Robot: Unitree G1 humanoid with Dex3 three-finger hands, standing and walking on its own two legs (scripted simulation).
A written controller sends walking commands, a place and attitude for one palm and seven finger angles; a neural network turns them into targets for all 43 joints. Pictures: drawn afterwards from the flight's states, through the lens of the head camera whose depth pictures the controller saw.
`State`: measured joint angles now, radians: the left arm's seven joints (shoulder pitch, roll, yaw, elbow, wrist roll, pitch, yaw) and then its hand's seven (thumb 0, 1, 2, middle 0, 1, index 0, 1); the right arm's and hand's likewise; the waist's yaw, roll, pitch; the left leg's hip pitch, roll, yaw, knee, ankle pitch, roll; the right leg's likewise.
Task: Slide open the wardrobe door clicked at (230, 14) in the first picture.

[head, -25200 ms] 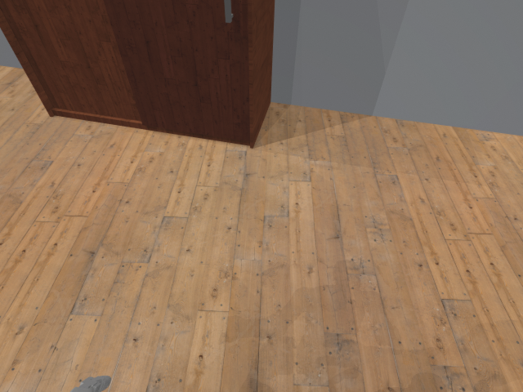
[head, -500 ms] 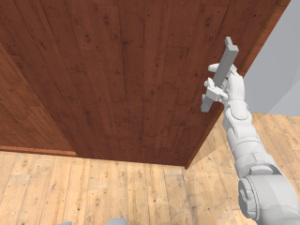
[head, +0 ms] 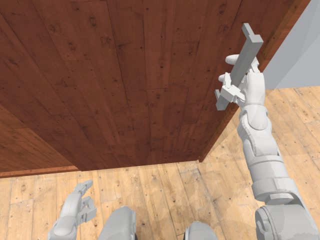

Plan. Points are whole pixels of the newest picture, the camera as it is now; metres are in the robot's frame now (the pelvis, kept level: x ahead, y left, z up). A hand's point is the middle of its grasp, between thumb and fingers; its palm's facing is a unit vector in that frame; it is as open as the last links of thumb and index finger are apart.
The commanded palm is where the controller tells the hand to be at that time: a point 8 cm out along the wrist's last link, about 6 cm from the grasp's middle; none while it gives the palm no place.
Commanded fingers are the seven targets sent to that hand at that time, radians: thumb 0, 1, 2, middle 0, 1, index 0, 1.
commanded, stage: step sideways, sliding the door along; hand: right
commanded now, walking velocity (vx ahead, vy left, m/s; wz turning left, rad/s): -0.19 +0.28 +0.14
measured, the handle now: (231, 73) +0.48 -0.20 +0.10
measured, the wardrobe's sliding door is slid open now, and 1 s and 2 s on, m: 0.02 0.31 0.46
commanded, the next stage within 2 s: stop walking and hold the door there in 1.64 s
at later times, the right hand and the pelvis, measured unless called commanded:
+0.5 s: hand (180, 88) +0.43 -0.06 +0.11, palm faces +0.33 +0.94 -0.04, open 6.3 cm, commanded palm +0.39 -0.04 +0.10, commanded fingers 0.00 -0.90 -0.90 0.45 1.40 0.45 1.40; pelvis +0.05 +0.14 +0.01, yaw -2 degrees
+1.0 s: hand (101, 95) +0.41 +0.12 +0.11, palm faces +0.26 +0.96 -0.07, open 6.2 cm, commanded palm +0.38 +0.13 +0.10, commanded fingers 0.00 -0.90 -0.90 0.45 1.40 0.45 1.40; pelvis +0.07 +0.26 +0.01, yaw +1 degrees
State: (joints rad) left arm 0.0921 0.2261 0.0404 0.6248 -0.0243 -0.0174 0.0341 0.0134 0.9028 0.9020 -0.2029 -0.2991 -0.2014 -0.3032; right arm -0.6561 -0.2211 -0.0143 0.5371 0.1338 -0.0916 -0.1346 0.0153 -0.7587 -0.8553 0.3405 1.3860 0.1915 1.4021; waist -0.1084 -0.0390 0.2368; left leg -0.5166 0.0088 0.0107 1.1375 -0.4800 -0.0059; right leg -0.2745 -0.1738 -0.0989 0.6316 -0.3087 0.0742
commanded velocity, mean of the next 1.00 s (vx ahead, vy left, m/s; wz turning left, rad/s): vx -0.31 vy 0.27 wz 0.14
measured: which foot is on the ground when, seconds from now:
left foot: up 0.00-0.16, down 0.18-0.42, up 0.44-0.76, down 0.78-1.00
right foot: down 0.00-0.20, up 0.22-0.40, down 0.42-0.80, up 0.82-1.00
